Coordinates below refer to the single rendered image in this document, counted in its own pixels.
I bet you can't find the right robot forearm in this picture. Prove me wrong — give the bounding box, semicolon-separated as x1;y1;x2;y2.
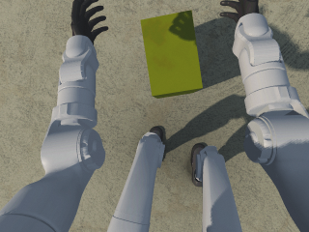
232;13;309;119

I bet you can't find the left robot forearm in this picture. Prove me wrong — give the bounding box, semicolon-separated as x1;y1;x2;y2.
41;35;99;168

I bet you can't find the robot left upper arm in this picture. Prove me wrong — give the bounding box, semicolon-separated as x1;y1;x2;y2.
0;127;106;232

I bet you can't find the carton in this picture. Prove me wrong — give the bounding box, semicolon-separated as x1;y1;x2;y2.
140;10;203;99

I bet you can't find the robot left hand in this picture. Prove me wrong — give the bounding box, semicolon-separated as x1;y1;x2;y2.
70;0;109;44

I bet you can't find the right robot shin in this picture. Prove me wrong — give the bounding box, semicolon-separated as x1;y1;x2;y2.
195;145;226;182

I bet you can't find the robot right hand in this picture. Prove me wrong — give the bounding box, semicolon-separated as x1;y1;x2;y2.
219;0;259;23

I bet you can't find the right robot thigh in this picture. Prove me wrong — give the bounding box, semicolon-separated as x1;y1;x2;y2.
195;151;242;232

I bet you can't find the robot right upper arm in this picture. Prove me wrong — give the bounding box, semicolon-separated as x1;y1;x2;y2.
243;115;309;232

